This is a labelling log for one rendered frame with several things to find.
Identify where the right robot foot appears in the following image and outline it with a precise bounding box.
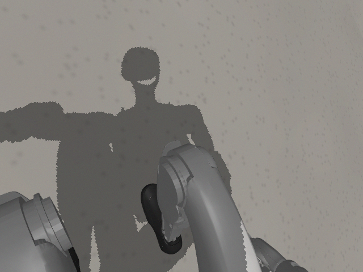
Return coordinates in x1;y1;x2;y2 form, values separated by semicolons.
141;184;182;254

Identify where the right robot hand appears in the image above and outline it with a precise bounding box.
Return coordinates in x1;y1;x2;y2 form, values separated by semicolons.
248;234;286;272

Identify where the left robot foot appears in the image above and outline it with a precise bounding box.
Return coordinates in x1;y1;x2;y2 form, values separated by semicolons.
68;247;81;272

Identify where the right robot arm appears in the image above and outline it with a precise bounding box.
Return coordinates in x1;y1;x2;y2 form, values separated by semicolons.
275;260;308;272

